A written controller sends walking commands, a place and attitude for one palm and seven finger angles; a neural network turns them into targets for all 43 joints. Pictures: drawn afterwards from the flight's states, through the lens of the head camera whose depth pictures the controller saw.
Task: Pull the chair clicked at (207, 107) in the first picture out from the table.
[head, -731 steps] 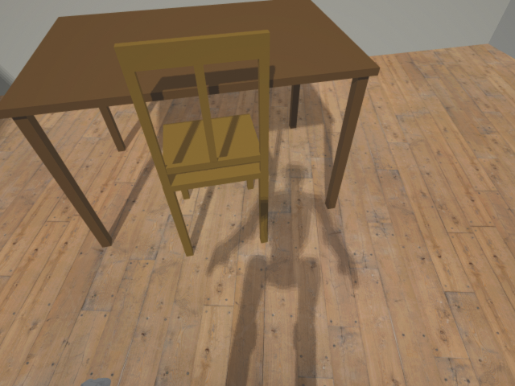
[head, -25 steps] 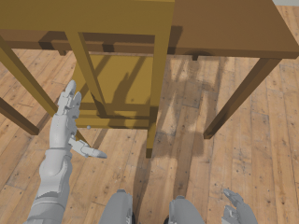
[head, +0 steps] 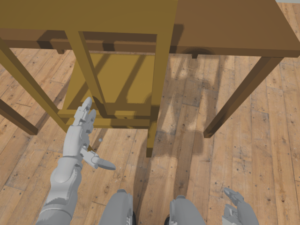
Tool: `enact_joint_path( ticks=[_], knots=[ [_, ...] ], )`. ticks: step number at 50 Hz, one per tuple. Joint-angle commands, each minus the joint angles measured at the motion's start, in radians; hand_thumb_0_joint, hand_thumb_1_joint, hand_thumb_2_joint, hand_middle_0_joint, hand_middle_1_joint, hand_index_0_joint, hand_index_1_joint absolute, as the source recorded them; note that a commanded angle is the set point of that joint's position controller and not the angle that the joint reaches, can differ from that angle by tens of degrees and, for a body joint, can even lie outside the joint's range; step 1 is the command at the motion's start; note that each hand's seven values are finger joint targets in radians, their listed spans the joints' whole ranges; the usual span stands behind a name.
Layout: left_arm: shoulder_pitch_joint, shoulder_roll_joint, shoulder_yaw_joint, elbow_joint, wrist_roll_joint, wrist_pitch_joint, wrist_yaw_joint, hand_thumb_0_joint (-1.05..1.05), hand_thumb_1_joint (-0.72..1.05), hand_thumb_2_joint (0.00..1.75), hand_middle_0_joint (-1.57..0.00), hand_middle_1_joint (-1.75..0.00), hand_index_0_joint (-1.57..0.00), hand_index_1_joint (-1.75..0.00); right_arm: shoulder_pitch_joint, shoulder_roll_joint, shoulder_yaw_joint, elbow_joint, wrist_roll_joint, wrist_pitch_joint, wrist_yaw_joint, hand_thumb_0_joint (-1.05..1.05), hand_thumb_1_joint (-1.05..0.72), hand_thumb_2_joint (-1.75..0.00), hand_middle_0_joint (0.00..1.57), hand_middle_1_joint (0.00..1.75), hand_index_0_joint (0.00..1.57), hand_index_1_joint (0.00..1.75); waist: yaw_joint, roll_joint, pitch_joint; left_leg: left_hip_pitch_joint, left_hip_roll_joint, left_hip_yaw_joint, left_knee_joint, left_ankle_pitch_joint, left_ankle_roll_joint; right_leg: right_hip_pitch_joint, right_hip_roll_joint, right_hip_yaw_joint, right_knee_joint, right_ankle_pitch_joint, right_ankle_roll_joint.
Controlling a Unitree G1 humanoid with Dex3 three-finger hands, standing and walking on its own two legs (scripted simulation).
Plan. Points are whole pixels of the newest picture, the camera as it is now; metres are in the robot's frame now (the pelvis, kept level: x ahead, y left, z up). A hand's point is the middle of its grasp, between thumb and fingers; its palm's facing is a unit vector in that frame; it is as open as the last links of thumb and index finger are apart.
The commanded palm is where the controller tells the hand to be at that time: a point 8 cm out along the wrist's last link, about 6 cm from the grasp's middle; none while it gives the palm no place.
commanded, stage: aim the fingers beside a spindle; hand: left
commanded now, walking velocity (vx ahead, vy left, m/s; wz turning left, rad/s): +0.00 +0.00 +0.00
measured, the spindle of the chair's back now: (93, 82) +0.47 +0.17 +0.05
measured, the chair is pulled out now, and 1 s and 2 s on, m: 0.00 0.00 0.00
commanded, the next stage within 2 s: push the fingers through the gap in 0.86 s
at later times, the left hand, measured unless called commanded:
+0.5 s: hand (93, 132) +0.33 +0.15 +0.05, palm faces +0.04 -1.00 -0.07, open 16.9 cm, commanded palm +0.31 +0.20 +0.02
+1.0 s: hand (100, 142) +0.32 +0.14 +0.00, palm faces -0.04 -1.00 +0.01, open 16.9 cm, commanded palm +0.32 +0.20 +0.02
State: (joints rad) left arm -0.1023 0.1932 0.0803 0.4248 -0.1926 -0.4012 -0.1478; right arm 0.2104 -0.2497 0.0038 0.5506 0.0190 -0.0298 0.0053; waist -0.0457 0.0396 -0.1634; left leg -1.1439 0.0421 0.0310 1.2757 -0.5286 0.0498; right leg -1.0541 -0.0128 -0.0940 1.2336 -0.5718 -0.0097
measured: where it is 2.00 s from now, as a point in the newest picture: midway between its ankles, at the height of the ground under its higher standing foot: outside the picture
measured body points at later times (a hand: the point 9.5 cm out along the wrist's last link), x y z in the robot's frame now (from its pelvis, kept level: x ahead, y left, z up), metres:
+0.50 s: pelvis +0.00 -0.01 +0.00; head +0.10 -0.01 +0.44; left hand +0.32 +0.20 +0.05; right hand +0.15 -0.26 -0.11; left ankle +0.04 +0.09 -0.62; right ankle +0.01 -0.12 -0.62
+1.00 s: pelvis +0.00 -0.01 +0.00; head +0.11 -0.01 +0.44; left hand +0.32 +0.20 +0.00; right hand +0.15 -0.26 -0.11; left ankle +0.04 +0.09 -0.62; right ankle +0.01 -0.12 -0.62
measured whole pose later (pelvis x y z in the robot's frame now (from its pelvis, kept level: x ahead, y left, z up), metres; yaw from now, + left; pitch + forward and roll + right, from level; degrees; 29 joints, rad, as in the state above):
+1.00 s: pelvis +0.00 -0.01 +0.00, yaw +1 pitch +22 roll -3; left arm -0.09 0.21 0.10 0.44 -0.21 -0.42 -0.17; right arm 0.21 -0.26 0.00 0.56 0.02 -0.04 0.00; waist -0.04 0.04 -0.17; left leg -1.14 0.04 0.02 1.28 -0.53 0.03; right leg -1.05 -0.01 -0.10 1.25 -0.58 -0.03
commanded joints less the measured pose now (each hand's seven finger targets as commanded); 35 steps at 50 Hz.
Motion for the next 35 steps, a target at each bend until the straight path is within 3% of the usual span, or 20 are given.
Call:
enact_joint_path(
  ticks=[1, 4, 5, 8, 9, 12, 14, 16, 17, 18, 19, 23, 25, 27, 29, 30, 31, 33, 34, 35],
  knots=[
    [-0.216, 0.187, 0.108, -0.501, 0.006, -0.191, 0.085, 0.00, -0.50, 0.30, -0.06, -0.08, -0.06, -0.08, 0.036, -0.138, -0.058, -0.116, -0.020, -0.054, -0.014, 0.00, -0.90, -0.90, 0.20, 0.30, 0.20, 0.30, 0.017, 0.100, -0.518, 0.556, -0.004, -0.121, -0.184, 0.470, -0.048, 0.124, 0.027, 0.038, -0.134, 0.327, -0.026],
    [-0.189, 0.184, 0.126, -0.339, 0.047, -0.193, 0.134, 0.00, -0.50, 0.30, -0.06, -0.08, -0.06, -0.08, 0.031, -0.135, -0.051, -0.081, -0.028, -0.046, -0.007, 0.00, -0.90, -0.90, 0.20, 0.30, 0.20, 0.30, -0.012, 0.035, -0.375, 0.419, -0.008, -0.114, -0.171, 0.363, -0.039, 0.087, 0.032, 0.036, -0.131, 0.271, -0.021],
    [-0.189, 0.153, 0.106, -0.252, 0.058, -0.180, 0.132, 0.00, -0.50, 0.30, -0.06, -0.08, -0.06, -0.08, 0.026, -0.134, -0.048, -0.073, -0.027, -0.040, -0.003, 0.00, -0.90, -0.90, 0.20, 0.30, 0.20, 0.30, -0.029, -0.004, -0.312, 0.360, -0.012, -0.109, -0.169, 0.297, -0.035, 0.078, 0.033, 0.035, -0.137, 0.240, -0.018],
    [-0.134, 0.073, 0.043, -0.048, 0.054, -0.111, 0.071, 0.00, -0.50, 0.30, -0.06, -0.08, -0.06, -0.08, 0.018, -0.151, -0.048, -0.083, -0.012, -0.024, 0.004, 0.00, -0.90, -0.90, 0.20, 0.30, 0.20, 0.30, -0.037, -0.063, -0.219, 0.254, -0.024, -0.089, -0.179, 0.153, -0.031, 0.073, 0.031, 0.040, -0.169, 0.164, -0.019],
    [-0.111, 0.041, 0.015, -0.024, 0.044, -0.089, 0.039, 0.00, -0.50, 0.30, -0.06, -0.08, -0.06, -0.08, 0.015, -0.154, -0.049, -0.096, -0.005, -0.023, 0.006, 0.00, -0.90, -0.90, 0.20, 0.30, 0.20, 0.30, -0.029, -0.051, -0.234, 0.252, -0.029, -0.079, -0.179, 0.153, -0.027, 0.092, 0.030, 0.047, -0.178, 0.166, -0.023],
    [-0.139, 0.031, -0.016, -0.115, -0.001, -0.065, -0.026, 0.00, -0.50, 0.30, -0.06, -0.08, -0.06, -0.08, 0.016, -0.157, -0.055, -0.130, 0.008, -0.022, -0.002, 0.00, -0.90, -0.90, 0.20, 0.30, 0.20, 0.30, -0.020, -0.051, -0.325, 0.293, -0.030, -0.072, -0.177, 0.191, -0.022, 0.153, 0.024, 0.060, -0.193, 0.210, -0.021],
    [-0.188, 0.094, 0.024, -0.267, -0.017, -0.099, -0.024, 0.00, -0.50, 0.30, -0.06, -0.08, -0.06, -0.08, 0.015, -0.154, -0.060, -0.139, 0.004, -0.035, -0.011, 0.00, -0.90, -0.90, 0.20, 0.30, 0.20, 0.30, -0.006, 0.013, -0.416, 0.364, -0.022, -0.080, -0.166, 0.274, -0.024, 0.166, 0.024, 0.062, -0.171, 0.269, -0.024],
    [-0.235, 0.155, 0.069, -0.454, -0.019, -0.159, 0.017, 0.00, -0.50, 0.30, -0.06, -0.08, -0.06, -0.08, 0.023, -0.142, -0.061, -0.133, -0.007, -0.049, -0.017, 0.00, -0.90, -0.90, 0.20, 0.30, 0.20, 0.30, 0.014, 0.076, -0.518, 0.479, -0.017, -0.094, -0.171, 0.379, -0.031, 0.178, 0.023, 0.060, -0.156, 0.322, -0.024],
    [-0.229, 0.170, 0.084, -0.498, -0.016, -0.182, 0.045, 0.00, -0.50, 0.30, -0.06, -0.08, -0.06, -0.08, 0.027, -0.136, -0.059, -0.125, -0.013, -0.056, -0.018, 0.00, -0.90, -0.90, 0.20, 0.30, 0.20, 0.30, 0.013, 0.086, -0.525, 0.507, -0.015, -0.094, -0.168, 0.420, -0.032, 0.176, 0.025, 0.060, -0.153, 0.347, -0.023],
    [-0.208, 0.187, 0.108, -0.498, -0.010, -0.199, 0.070, 0.00, -0.50, 0.30, -0.06, -0.08, -0.06, -0.08, 0.030, -0.131, -0.056, -0.112, -0.017, -0.060, -0.017, 0.00, -0.90, -0.90, 0.20, 0.30, 0.20, 0.30, 0.013, 0.073, -0.502, 0.493, -0.016, -0.091, -0.167, 0.423, -0.032, 0.181, 0.026, 0.060, -0.153, 0.351, -0.022],
    [-0.189, 0.242, 0.165, -0.469, 0.004, -0.209, 0.098, 0.00, -0.50, 0.30, -0.06, -0.08, -0.06, -0.08, 0.032, -0.135, -0.055, -0.098, -0.022, -0.060, -0.019, 0.00, -0.90, -0.90, 0.20, 0.30, 0.20, 0.30, 0.014, 0.058, -0.473, 0.454, -0.015, -0.093, -0.163, 0.412, -0.031, 0.171, 0.031, 0.058, -0.144, 0.341, -0.022],
    [-0.158, 0.136, 0.102, -0.161, 0.042, -0.170, 0.097, 0.00, -0.50, 0.30, -0.06, -0.08, -0.06, -0.08, 0.012, -0.134, -0.046, -0.069, -0.020, -0.044, -0.006, 0.00, -0.90, -0.90, 0.20, 0.30, 0.20, 0.30, -0.037, -0.049, -0.242, 0.240, -0.026, -0.073, -0.153, 0.184, -0.026, 0.113, 0.032, 0.062, -0.168, 0.194, -0.012],
    [-0.122, 0.090, 0.064, -0.026, 0.038, -0.122, 0.048, 0.00, -0.50, 0.30, -0.06, -0.08, -0.06, -0.08, 0.008, -0.147, -0.045, -0.079, -0.007, -0.036, -0.003, 0.00, -0.90, -0.90, 0.20, 0.30, 0.20, 0.30, -0.039, -0.077, -0.192, 0.189, -0.033, -0.062, -0.157, 0.114, -0.024, 0.100, 0.029, 0.072, -0.194, 0.133, -0.015],
    [-0.140, 0.054, 0.017, -0.025, 0.013, -0.084, -0.010, 0.00, -0.50, 0.30, -0.06, -0.08, -0.06, -0.08, 0.012, -0.156, -0.048, -0.099, 0.005, -0.035, -0.006, 0.00, -0.90, -0.90, 0.20, 0.30, 0.20, 0.30, -0.034, -0.079, -0.247, 0.200, -0.037, -0.055, -0.154, 0.116, -0.019, 0.144, 0.022, 0.089, -0.211, 0.139, -0.015],
    [-0.161, 0.057, 0.003, -0.098, -0.015, -0.077, -0.050, 0.00, -0.50, 0.30, -0.06, -0.08, -0.06, -0.08, 0.017, -0.158, -0.053, -0.120, 0.009, -0.040, -0.012, 0.00, -0.90, -0.90, 0.20, 0.30, 0.20, 0.30, -0.026, -0.046, -0.318, 0.234, -0.035, -0.057, -0.150, 0.165, -0.017, 0.179, 0.019, 0.093, -0.204, 0.192, -0.019],
    [-0.170, 0.093, 0.035, -0.165, -0.024, -0.089, -0.053, 0.00, -0.50, 0.30, -0.06, -0.08, -0.06, -0.08, 0.018, -0.157, -0.057, -0.125, 0.008, -0.043, -0.016, 0.00, -0.90, -0.90, 0.20, 0.30, 0.20, 0.30, -0.011, -0.025, -0.372, 0.271, -0.032, -0.059, -0.149, 0.205, -0.017, 0.192, 0.018, 0.092, -0.196, 0.232, -0.019],
    [-0.229, 0.117, 0.041, -0.265, -0.031, -0.112, -0.048, 0.00, -0.50, 0.30, -0.06, -0.08, -0.06, -0.08, 0.015, -0.154, -0.060, -0.126, 0.005, -0.049, -0.021, 0.00, -0.90, -0.90, 0.20, 0.30, 0.20, 0.30, -0.012, 0.000, -0.430, 0.312, -0.029, -0.061, -0.144, 0.250, -0.015, 0.208, 0.017, 0.095, -0.184, 0.277, -0.017],
    [-0.245, 0.207, 0.124, -0.438, -0.035, -0.169, -0.003, 0.00, -0.50, 0.30, -0.06, -0.08, -0.06, -0.08, 0.024, -0.143, -0.062, -0.123, -0.006, -0.064, -0.027, 0.00, -0.90, -0.90, 0.20, 0.30, 0.20, 0.30, 0.020, 0.069, -0.529, 0.420, -0.024, -0.070, -0.155, 0.364, -0.023, 0.241, 0.020, 0.087, -0.164, 0.355, -0.020],
    [-0.237, 0.242, 0.146, -0.487, -0.029, -0.191, 0.027, 0.00, -0.50, 0.30, -0.06, -0.08, -0.06, -0.08, 0.026, -0.146, -0.058, -0.116, -0.012, -0.070, -0.027, 0.00, -0.90, -0.90, 0.20, 0.30, 0.20, 0.30, 0.022, 0.097, -0.537, 0.453, -0.021, -0.079, -0.154, 0.407, -0.026, 0.222, 0.026, 0.077, -0.149, 0.371, -0.022],
    [-0.199, 0.239, 0.161, -0.501, -0.022, -0.204, 0.054, 0.00, -0.50, 0.30, -0.06, -0.08, -0.06, -0.08, 0.031, -0.134, -0.056, -0.111, -0.018, -0.072, -0.024, 0.00, -0.90, -0.90, 0.20, 0.30, 0.20, 0.30, 0.027, 0.086, -0.547, 0.468, -0.022, -0.077, -0.160, 0.434, -0.027, 0.235, 0.025, 0.075, -0.150, 0.388, -0.020]
  ],
)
